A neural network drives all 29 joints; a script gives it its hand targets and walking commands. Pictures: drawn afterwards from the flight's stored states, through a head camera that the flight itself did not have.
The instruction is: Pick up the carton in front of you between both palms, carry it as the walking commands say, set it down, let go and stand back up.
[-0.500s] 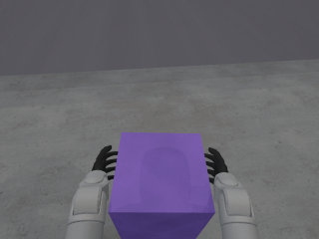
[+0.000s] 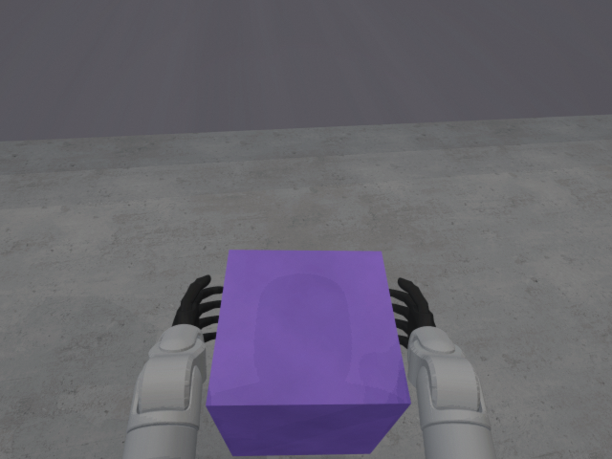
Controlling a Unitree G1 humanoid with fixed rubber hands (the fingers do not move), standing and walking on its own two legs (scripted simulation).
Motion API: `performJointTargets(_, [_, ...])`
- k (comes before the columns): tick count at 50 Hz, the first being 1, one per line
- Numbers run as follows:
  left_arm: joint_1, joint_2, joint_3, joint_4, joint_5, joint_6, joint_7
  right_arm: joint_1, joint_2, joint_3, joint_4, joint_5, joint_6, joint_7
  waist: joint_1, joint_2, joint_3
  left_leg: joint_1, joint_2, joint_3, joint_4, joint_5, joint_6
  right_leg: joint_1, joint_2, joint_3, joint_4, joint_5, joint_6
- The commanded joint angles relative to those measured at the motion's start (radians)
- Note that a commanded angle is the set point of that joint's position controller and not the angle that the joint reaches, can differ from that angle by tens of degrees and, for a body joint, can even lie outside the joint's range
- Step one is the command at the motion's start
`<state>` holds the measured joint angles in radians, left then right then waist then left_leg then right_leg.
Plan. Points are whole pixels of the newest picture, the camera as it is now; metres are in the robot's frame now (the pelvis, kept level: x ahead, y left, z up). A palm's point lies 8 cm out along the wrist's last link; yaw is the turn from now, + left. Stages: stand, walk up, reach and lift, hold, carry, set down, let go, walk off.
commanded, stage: carry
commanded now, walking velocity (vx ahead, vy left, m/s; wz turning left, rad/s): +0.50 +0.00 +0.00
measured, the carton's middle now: (303, 358) +0.30 +0.00 -0.04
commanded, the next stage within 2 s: none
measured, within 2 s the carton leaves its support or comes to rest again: neither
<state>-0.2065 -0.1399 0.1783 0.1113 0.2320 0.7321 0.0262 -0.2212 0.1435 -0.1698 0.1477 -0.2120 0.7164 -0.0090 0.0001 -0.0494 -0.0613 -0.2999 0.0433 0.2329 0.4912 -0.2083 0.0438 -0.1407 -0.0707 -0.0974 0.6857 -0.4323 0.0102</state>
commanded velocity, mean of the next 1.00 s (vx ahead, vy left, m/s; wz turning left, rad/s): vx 0.13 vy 0.00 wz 0.00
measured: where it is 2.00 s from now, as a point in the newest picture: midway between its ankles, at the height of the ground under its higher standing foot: outside the picture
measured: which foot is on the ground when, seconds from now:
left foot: down 0.00-0.36, up 0.38-0.66, down 0.68-1.00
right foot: up 0.00-0.34, down 0.36-1.00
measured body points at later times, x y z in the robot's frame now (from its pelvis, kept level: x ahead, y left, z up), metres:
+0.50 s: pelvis +0.23 -0.05 +0.01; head +0.27 -0.06 +0.46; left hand +0.52 +0.13 +0.01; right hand +0.54 -0.18 +0.01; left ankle +0.12 +0.07 -0.67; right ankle +0.29 -0.13 -0.73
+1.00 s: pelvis +0.37 -0.02 +0.00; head +0.36 -0.02 +0.45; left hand +0.67 +0.15 +0.04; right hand +0.68 -0.16 +0.03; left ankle +0.34 +0.08 -0.73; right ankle +0.29 -0.13 -0.73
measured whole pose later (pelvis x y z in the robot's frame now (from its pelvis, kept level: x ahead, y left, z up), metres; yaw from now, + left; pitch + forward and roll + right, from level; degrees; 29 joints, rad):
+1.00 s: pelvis +0.37 -0.02 +0.00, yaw +2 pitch +4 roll +0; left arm -0.21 -0.14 0.17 0.14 0.23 0.73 0.02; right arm -0.20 0.14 -0.17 0.14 -0.22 0.73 -0.01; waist 0.00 -0.01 -0.10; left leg -0.27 0.05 0.18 0.51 -0.28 0.01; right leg -0.17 -0.08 -0.19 0.50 -0.34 0.03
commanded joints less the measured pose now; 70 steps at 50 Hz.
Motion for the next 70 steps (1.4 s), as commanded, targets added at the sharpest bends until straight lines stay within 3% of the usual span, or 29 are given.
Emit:
performJointTargets(1, [-0.417, -0.857, -0.608, -0.071, -0.246, -0.026, -0.213, -0.35, 0.847, 0.544, -0.073, 0.211, -0.024, 0.194, -0.024, 0.191, -0.293, 0.591, 0.385, -0.555, -0.221, 0.414, 0.213, -0.518, 0.011, 0.072, 0.442, -0.097, -0.011])
performJointTargets(2, [-0.408, -0.869, -0.612, -0.084, -0.254, -0.033, -0.214, -0.373, 0.854, 0.568, -0.106, 0.226, -0.029, 0.194, -0.017, 0.102, -0.292, 0.559, 0.367, -0.498, -0.234, 0.317, 0.173, -0.523, -0.029, 0.091, 0.407, -0.058, -0.019])
performJointTargets(3, [-0.413, -0.875, -0.625, -0.103, -0.261, -0.038, -0.212, -0.41, 0.863, 0.602, -0.148, 0.244, -0.035, 0.192, -0.013, 0.08, -0.257, 0.494, 0.345, -0.432, -0.275, 0.217, 0.13, -0.507, -0.051, 0.082, 0.323, -0.018, -0.02])
performJointTargets(4, [-0.418, -0.875, -0.637, -0.125, -0.271, -0.04, -0.209, -0.44, 0.861, 0.629, -0.19, 0.263, -0.039, 0.191, -0.014, 0.103, -0.238, 0.442, 0.316, -0.363, -0.315, 0.153, 0.1, -0.474, -0.049, 0.056, 0.239, 0.037, -0.015])
performJointTargets(7, [-0.414, -0.849, -0.675, -0.175, -0.288, -0.032, -0.191, -0.44, 0.826, 0.659, -0.234, 0.287, -0.029, 0.186, -0.016, 0.178, -0.227, 0.413, 0.264, -0.261, -0.354, 0.095, 0.089, -0.442, -0.03, -0.004, 0.097, 0.16, 0.006])
performJointTargets(14, [-0.365, -0.773, -0.595, -0.116, -0.23, -0.013, -0.181, -0.317, 0.747, 0.545, -0.155, 0.2, -0.001, 0.168, -0.02, 0.22, -0.137, 0.355, 0.226, -0.134, -0.332, 0.145, 0.06, -0.343, -0.002, -0.09, -0.163, 0.322, -0.006])
performJointTargets(16, [-0.381, -0.784, -0.577, -0.095, -0.226, -0.019, -0.187, -0.342, 0.761, 0.538, -0.152, 0.19, -0.005, 0.167, -0.009, 0.198, -0.128, 0.323, 0.199, -0.075, -0.211, 0.227, 0.028, -0.23, 0.024, -0.139, -0.24, 0.346, -0.009])
performJointTargets(17, [-0.373, -0.792, -0.57, -0.075, -0.226, -0.022, -0.19, -0.349, 0.772, 0.541, -0.145, 0.188, -0.005, 0.167, 0.0, 0.16, -0.155, 0.275, 0.165, -0.031, -0.087, 0.309, 0.004, -0.098, 0.061, -0.179, -0.287, 0.343, -0.011])
performJointTargets(18, [-0.377, -0.8, -0.562, -0.055, -0.222, -0.023, -0.193, -0.345, 0.775, 0.543, -0.129, 0.184, -0.005, 0.168, 0.008, 0.118, -0.202, 0.164, 0.133, -0.008, 0.068, 0.334, -0.026, 0.086, 0.02, -0.127, -0.301, 0.382, -0.019])
performJointTargets(19, [-0.353, -0.789, -0.545, -0.035, -0.211, -0.021, -0.196, -0.347, 0.78, 0.552, -0.13, 0.186, -0.003, 0.169, 0.021, -0.063, -0.279, 0.018, 0.058, 0.014, 0.32, 0.084, -0.078, 0.238, -0.202, 0.166, -0.368, 0.489, -0.057])
performJointTargets(20, [-0.343, -0.799, -0.535, -0.023, -0.219, -0.029, -0.2, -0.349, 0.793, 0.573, -0.126, 0.196, -0.001, 0.172, 0.024, -0.272, -0.334, -0.219, -0.039, -0.068, 0.52, -0.29, -0.097, 0.422, -0.357, 0.421, -0.399, 0.647, -0.194])
performJointTargets(21, [-0.318, -0.82, -0.546, -0.024, -0.236, -0.039, -0.207, -0.351, 0.809, 0.601, -0.129, 0.212, -0.007, 0.174, 0.023, -0.224, -0.345, -0.263, -0.008, -0.171, 0.63, -0.361, -0.072, 0.406, -0.378, 0.406, -0.396, 0.818, -0.232])
performJointTargets(22, [-0.311, -0.846, -0.558, -0.037, -0.244, -0.053, -0.211, -0.367, 0.834, 0.62, -0.14, 0.223, -0.021, 0.178, 0.021, -0.153, -0.351, -0.249, 0.019, -0.208, 0.646, -0.353, -0.053, 0.365, -0.347, 0.304, -0.369, 0.947, -0.226])
performJointTargets(23, [-0.315, -0.867, -0.565, -0.046, -0.247, -0.065, -0.217, -0.376, 0.859, 0.64, -0.151, 0.231, -0.036, 0.182, 0.022, -0.07, -0.361, -0.241, 0.049, -0.22, 0.593, -0.321, -0.043, 0.345, -0.331, 0.23, -0.362, 0.961, -0.2])
performJointTargets(24, [-0.324, -0.884, -0.585, -0.058, -0.252, -0.08, -0.22, -0.386, 0.878, 0.66, -0.16, 0.238, -0.051, 0.185, 0.016, -0.036, -0.353, -0.209, 0.074, -0.22, 0.462, -0.28, -0.041, 0.305, -0.301, 0.162, -0.374, 0.938, -0.16])
performJointTargets(25, [-0.345, -0.889, -0.595, -0.078, -0.26, -0.094, -0.223, -0.39, 0.893, 0.673, -0.17, 0.243, -0.065, 0.186, 0.013, -0.04, -0.353, -0.15, 0.06, -0.195, 0.349, -0.245, -0.048, 0.262, -0.267, 0.104, -0.386, 0.91, -0.134])
performJointTargets(28, [-0.368, -0.893, -0.637, -0.123, -0.286, -0.118, -0.226, -0.358, 0.891, 0.692, -0.191, 0.245, -0.09, 0.181, 0.009, -0.081, -0.371, -0.044, 0.013, -0.137, 0.141, -0.183, -0.062, 0.224, -0.229, 0.01, -0.374, 0.89, -0.137])
performJointTargets(31, [-0.358, -0.861, -0.67, -0.178, -0.302, -0.105, -0.218, -0.354, 0.861, 0.714, -0.248, 0.257, -0.077, 0.171, 0.009, -0.101, -0.375, 0.037, 0.011, -0.088, -0.015, 0.017, -0.063, 0.188, -0.2, -0.039, -0.329, 0.807, -0.126])
performJointTargets(33, [-0.339, -0.822, -0.674, -0.195, -0.295, -0.075, -0.21, -0.337, 0.83, 0.705, -0.259, 0.259, -0.047, 0.164, 0.003, -0.064, -0.352, 0.161, 0.046, -0.085, -0.159, 0.249, -0.058, 0.103, -0.155, -0.06, -0.283, 0.61, -0.072])
performJointTargets(34, [-0.325, -0.8, -0.66, -0.178, -0.278, -0.057, -0.205, -0.332, 0.81, 0.683, -0.25, 0.252, -0.03, 0.163, 0.002, -0.028, -0.35, 0.239, 0.101, -0.113, -0.159, 0.316, -0.053, 0.038, -0.143, -0.063, -0.254, 0.511, -0.048])
performJointTargets(35, [-0.319, -0.774, -0.639, -0.16, -0.256, -0.042, -0.201, -0.329, 0.785, 0.653, -0.231, 0.24, -0.013, 0.164, 0.01, 0.057, -0.346, 0.285, 0.181, -0.176, -0.111, 0.543, -0.044, -0.02, -0.109, -0.071, -0.222, 0.375, -0.018])
performJointTargets(36, [-0.327, -0.763, -0.627, -0.158, -0.242, -0.027, -0.198, -0.336, 0.77, 0.621, -0.205, 0.224, -0.005, 0.166, 0.011, 0.121, -0.339, 0.252, 0.213, -0.201, -0.059, 0.545, -0.007, -0.007, -0.09, -0.034, -0.258, 0.345, -0.002])
performJointTargets(37, [-0.34, -0.749, -0.6, -0.132, -0.234, -0.015, -0.197, -0.323, 0.754, 0.581, -0.156, 0.213, 0.001, 0.169, 0.007, 0.149, -0.314, 0.206, 0.202, -0.2, -0.067, 0.496, -0.008, 0.023, -0.096, -0.028, -0.259, 0.352, 0.003])
performJointTargets(41, [-0.363, -0.767, -0.551, -0.043, -0.209, -0.017, -0.197, -0.307, 0.763, 0.494, -0.051, 0.176, -0.006, 0.177, 0.005, 0.107, -0.291, 0.194, 0.153, -0.162, -0.007, 0.651, -0.026, 0.035, -0.101, -0.028, -0.206, 0.611, 0.012])
performJointTargets(45, [-0.399, -0.822, -0.559, -0.017, -0.222, -0.027, -0.208, -0.361, 0.812, 0.515, -0.048, 0.191, -0.017, 0.186, 0.002, 0.088, -0.322, 0.227, 0.149, -0.155, 0.029, 0.763, -0.018, 0.027, -0.085, -0.035, -0.181, 0.651, 0.021])
performJointTargets(49, [-0.41, -0.849, -0.574, -0.032, -0.238, -0.032, -0.213, -0.397, 0.843, 0.557, -0.084, 0.214, -0.022, 0.191, 0.001, 0.072, -0.34, 0.234, 0.142, -0.151, 0.042, 0.771, -0.015, 0.044, -0.08, -0.034, -0.178, 0.678, 0.024])
performJointTargets(57, [-0.388, -0.844, -0.584, -0.065, -0.244, -0.029, -0.21, -0.391, 0.84, 0.594, -0.125, 0.231, -0.018, 0.189, 0.002, 0.039, -0.35, 0.203, 0.118, -0.132, 0.049, 0.637, -0.025, 0.088, -0.095, -0.029, -0.174, 0.786, 0.015])
performJointTargets(65, [-0.386, -0.835, -0.571, -0.052, -0.234, -0.025, -0.209, -0.38, 0.826, 0.569, -0.106, 0.215, -0.014, 0.187, 0.001, 0.04, -0.329, 0.186, 0.124, -0.135, 0.051, 0.519, -0.022, 0.072, -0.105, -0.022, -0.188, 0.714, 0.003])
performJointTargets(70, [-0.423, -0.845, -0.575, -0.056, -0.24, -0.03, -0.21, -0.416, 0.838, 0.568, -0.103, 0.218, -0.018, 0.188, 0.0, 0.043, -0.289, 0.159, 0.129, -0.141, 0.017, 0.398, -0.024, 0.039, -0.106, -0.017, -0.214, 0.571, -0.007])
